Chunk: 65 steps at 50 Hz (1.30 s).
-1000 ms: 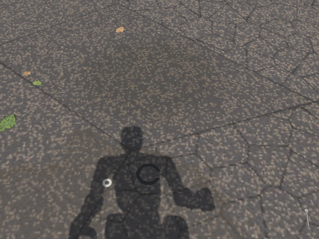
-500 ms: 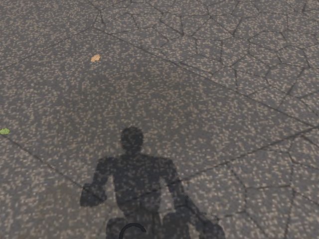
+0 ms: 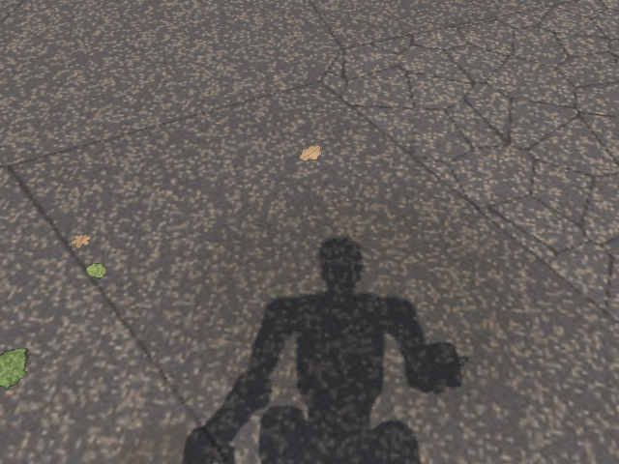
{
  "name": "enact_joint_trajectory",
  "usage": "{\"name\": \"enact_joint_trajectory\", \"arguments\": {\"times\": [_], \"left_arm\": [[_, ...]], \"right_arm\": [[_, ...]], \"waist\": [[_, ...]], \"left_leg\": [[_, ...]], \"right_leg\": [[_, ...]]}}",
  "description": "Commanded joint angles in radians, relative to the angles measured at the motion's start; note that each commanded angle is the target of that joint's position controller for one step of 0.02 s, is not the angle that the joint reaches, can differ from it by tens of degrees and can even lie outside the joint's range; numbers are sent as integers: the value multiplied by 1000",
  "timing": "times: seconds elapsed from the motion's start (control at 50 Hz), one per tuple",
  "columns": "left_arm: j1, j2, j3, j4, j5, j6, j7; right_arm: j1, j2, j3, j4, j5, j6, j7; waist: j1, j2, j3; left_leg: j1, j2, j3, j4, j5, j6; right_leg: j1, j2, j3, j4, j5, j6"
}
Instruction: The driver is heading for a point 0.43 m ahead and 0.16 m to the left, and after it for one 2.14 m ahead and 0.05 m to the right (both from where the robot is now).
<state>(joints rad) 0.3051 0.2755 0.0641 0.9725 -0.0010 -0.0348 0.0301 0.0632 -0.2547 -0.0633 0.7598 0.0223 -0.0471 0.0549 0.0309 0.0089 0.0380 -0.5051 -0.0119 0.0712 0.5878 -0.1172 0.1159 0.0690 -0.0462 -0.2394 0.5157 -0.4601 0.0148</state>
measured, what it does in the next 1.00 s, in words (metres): walks ahead, turning left: right foot, then left foot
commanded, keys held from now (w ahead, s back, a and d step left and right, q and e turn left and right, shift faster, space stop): w+q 0.42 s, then q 0.22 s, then e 0.36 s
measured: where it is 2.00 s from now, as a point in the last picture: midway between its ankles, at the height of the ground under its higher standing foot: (335, 428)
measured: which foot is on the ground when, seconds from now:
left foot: down 0.00-0.48, up 0.50-0.84, down 0.86-1.00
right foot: down 0.00-0.00, up 0.02-0.44, down 0.46-0.88, up 0.90-1.00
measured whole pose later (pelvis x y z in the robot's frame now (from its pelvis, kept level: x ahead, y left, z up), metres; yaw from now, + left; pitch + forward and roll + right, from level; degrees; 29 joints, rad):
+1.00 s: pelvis +0.41 +0.03 +0.02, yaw +20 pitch +1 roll +0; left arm 0.19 0.29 0.04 0.87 -0.01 -0.01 -0.01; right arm 0.10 -0.24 -0.05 0.65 -0.02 0.03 -0.04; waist 0.05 -0.02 0.04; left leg -0.32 0.04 0.03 0.51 -0.21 -0.01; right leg -0.34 -0.02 -0.03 0.75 -0.47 0.03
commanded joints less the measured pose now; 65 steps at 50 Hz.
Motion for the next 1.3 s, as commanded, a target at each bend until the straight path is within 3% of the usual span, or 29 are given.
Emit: {"name": "enact_joint_trajectory", "arguments": {"times": [0.02, 0.04, 0.06, 0.1, 0.16, 0.28, 0.38, 0.44, 0.46, 0.48, 0.5, 0.52, 0.54, 0.56, 0.6, 0.74, 0.84, 0.86, 0.88, 0.9, 0.92, 0.98, 1.06, 1.16, 1.18, 1.2, 1.22, 1.24, 1.3], "left_arm": [[41, 27, -16, -137, 18, -53, -15], [-70, 127, 5, -152, -19, -98, -36], [-143, 145, 9, -180, -47, -119, -43], [-158, 135, 18, -165, -7, -115, -29], [-116, 120, 24, -175, 11, -80, -27], [-324, 59, 1, -250, 11, -74, -30], [-381, 111, 13, -290, -7, -90, -47], [-252, 156, 35, -262, 1, -108, -46], [-141, 195, 48, -249, 25, -114, -41], [-20, 278, 67, -242, 51, -109, -32], [5, 256, 64, -224, 28, -90, -40], [-51, 162, 38, -254, 11, -78, -40], [-101, 117, 24, -271, 13, -64, -35], [-150, 100, 16, -268, 16, -53, -34], [-196, 98, 14, -256, 24, -45, -33], [-221, 129, 21, -201, 2, -32, -33], [-199, 148, 11, -153, -29, -21, -56], [-158, 124, 1, -142, -23, -23, -57], [-120, 91, -12, -153, 9, -27, -61], [-42, 54, -22, -144, 7, -25, -59], [-96, 80, -19, -154, -7, -14, -52], [-129, 147, 12, -171, -13, 31, -34], [-86, 107, 23, -180, -20, 76, -28], [-36, 103, 34, -190, -12, 83, -58], [-29, 124, 43, -192, 0, 80, -57], [-38, 260, 74, -224, 5, 73, -37], [-29, 308, 72, -253, 40, 55, -45], [-34, 289, 67, -259, 54, 34, -51], [-145, 206, 45, -276, -7, 25, -24]], "right_arm": [[321, -314, -96, -5, 7, 1, -26], [336, -232, -72, -8, -2, -4, -24], [298, -188, -61, -13, -8, -14, -27], [180, -127, -43, -35, -10, -25, -27], [156, -144, -42, -55, -12, -26, -42], [237, -193, -58, -42, -4, -13, -70], [295, -175, -56, -17, 4, -1, -75], [263, -164, -53, -34, -3, 9, -81], [249, -124, -38, -54, -11, 9, -79], [333, -73, -23, -82, -9, 7, -83], [427, -92, -17, -94, 0, 3, -83], [402, -187, -41, -71, 6, 12, -83], [312, -213, -51, -86, 4, 25, -85], [267, -208, -55, -99, -3, 37, -88], [276, -163, -55, -107, 0, 66, -89], [204, -61, -14, -144, -26, 67, -78], [153, -105, -25, -134, -35, 54, -72], [147, -149, -34, -143, -40, 51, -79], [156, -221, -48, -163, -53, 56, -93], [129, -224, -50, -161, -49, 71, -100], [111, -178, -42, -159, -43, 75, -96], [100, -197, -54, -151, -43, 66, -102], [-2, -171, -52, -138, -28, 50, -106], [-44, -169, -57, -103, -4, 65, -106], [7, -140, -53, -77, -1, 69, -104], [54, -86, -39, -86, -39, 74, -101], [-63, -95, -36, -135, -42, 70, -109], [-84, -129, -45, -135, -28, 67, -115], [-33, -164, -65, -84, -31, 68, -132]], "waist": [[-87, 272, -369], [-154, 138, -364], [-148, 87, -237], [-64, -43, -98], [-11, 12, -67], [-82, 56, -31], [-96, 87, -34], [-16, 121, -70], [39, 90, -179], [34, -106, -343], [-3, -357, -443], [7, -216, -331], [15, -126, -228], [-4, -77, -151], [-49, -118, -89], [-52, -105, -164], [-63, -110, -121], [-54, -79, -128], [-24, 26, -189], [10, 168, -226], [-24, 189, -201], [-53, 221, -132], [-5, 152, -105], [30, 127, -135], [19, 39, -105], [-28, -283, -72], [29, -329, -85], [40, -210, -111], [-20, -120, -85]], "left_leg": [[908, 353, -863, -229, -140, 338], [906, 338, -838, -294, -179, 292], [793, 301, -679, -296, -125, 246], [520, 213, -475, -326, 75, 183], [347, 182, -406, -370, 212, 197], [233, 85, -297, -362, 133, 110], [350, 137, -421, -262, 30, 80], [385, 114, -459, -108, 160, 40], [327, 51, -408, 90, 181, -3], [56, -73, -285, 430, -95, -82], [-145, -99, -247, 653, -555, -117], [-203, -32, -279, 752, -515, -135], [-210, 1, -231, 765, -454, -148], [-187, 32, -202, 723, -410, -159], [-94, 76, -165, 630, -357, -162], [116, 69, -121, 209, -108, -156], [328, 12, -76, -175, 81, -118], [421, 73, -137, -221, 217, -90], [545, 227, -256, -148, 503, -36], [579, 332, -320, -137, 460, 66], [504, 318, -327, -177, 309, 89], [420, 355, -329, -226, 289, 109], [301, 337, -197, -241, 295, 91], [266, 294, -72, -112, 157, 10], [206, 244, -13, 3, -5, -57], [-15, 109, 95, 296, -347, -174], [-149, -8, -56, 513, -598, -192], [-177, 9, -134, 607, -566, -175], [-184, 54, -167, 571, -340, -164]], "right_leg": [[-727, 123, 185, 883, -101, 12], [-838, 60, 352, 919, -85, -21], [-874, 14, 338, 869, -3, -46], [-767, -59, 323, 671, 110, -39], [-668, -73, 314, 545, 149, 16], [-585, 11, 274, 101, 526, 56], [-548, 34, 321, -34, 512, 26], [-386, 45, 298, -99, 431, -29], [-179, -41, 354, -72, 502, -79], [185, -275, 638, -38, 651, -203], [306, -423, 952, -101, 657, -312], [203, -394, 860, -110, 616, -284], [73, -348, 682, -110, 673, -244], [-60, -296, 561, -127, 748, -226], [-235, -230, 420, -183, 759, -208], [-272, -196, 263, -237, 868, -248], [-287, -146, 315, -145, 627, -177], [-328, -114, 323, -111, 514, -120], [-403, -47, 288, -16, 279, -60], [-491, 11, 221, 51, 26, -11], [-486, 18, 215, 98, 22, 7], [-561, 17, 219, 357, -80, 19], [-510, -20, 228, 431, -55, 27], [-305, 36, 139, 88, 231, -24], [-257, 41, 193, -25, 336, -58], [-172, -199, 557, -142, 672, -159], [-200, -342, 786, -199, 804, -347], [-194, -325, 763, -211, 691, -366], [-184, -207, 606, -178, 555, -234]]}}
